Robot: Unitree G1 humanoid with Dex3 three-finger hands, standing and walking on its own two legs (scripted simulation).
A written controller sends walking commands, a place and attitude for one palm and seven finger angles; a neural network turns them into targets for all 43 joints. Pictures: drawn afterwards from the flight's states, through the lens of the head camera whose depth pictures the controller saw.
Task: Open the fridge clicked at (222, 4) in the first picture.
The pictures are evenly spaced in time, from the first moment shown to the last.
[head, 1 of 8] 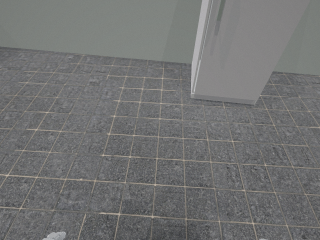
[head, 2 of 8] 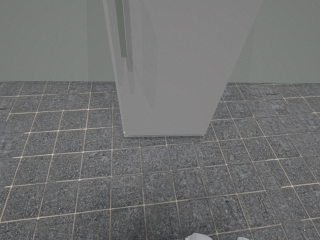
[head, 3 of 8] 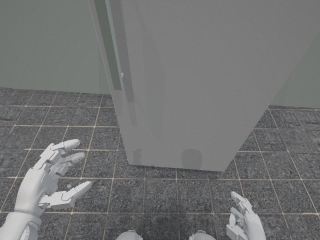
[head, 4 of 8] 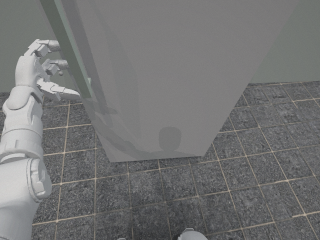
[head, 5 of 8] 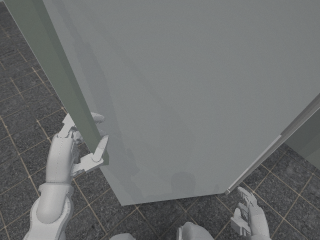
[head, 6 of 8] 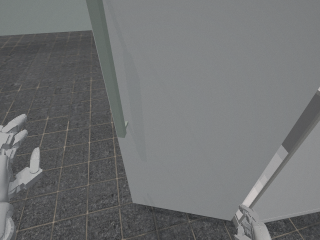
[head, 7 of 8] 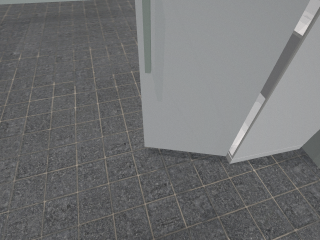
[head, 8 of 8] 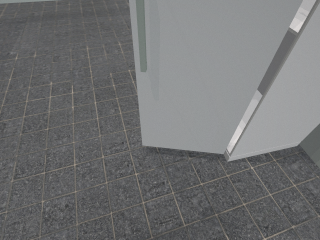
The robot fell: no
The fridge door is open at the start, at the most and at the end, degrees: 0 74 70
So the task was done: yes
